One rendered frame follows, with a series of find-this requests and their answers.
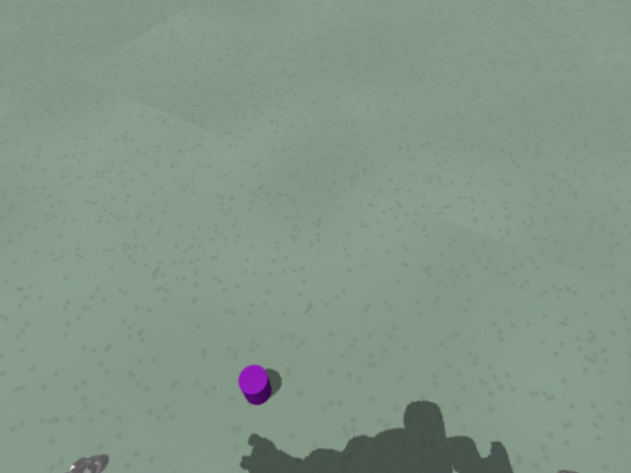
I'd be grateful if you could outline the left robot hand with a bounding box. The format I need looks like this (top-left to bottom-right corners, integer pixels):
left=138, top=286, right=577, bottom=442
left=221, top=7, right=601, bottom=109
left=65, top=454, right=108, bottom=473

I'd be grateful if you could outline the can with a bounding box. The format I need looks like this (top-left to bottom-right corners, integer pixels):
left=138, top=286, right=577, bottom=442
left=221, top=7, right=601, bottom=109
left=239, top=365, right=271, bottom=405

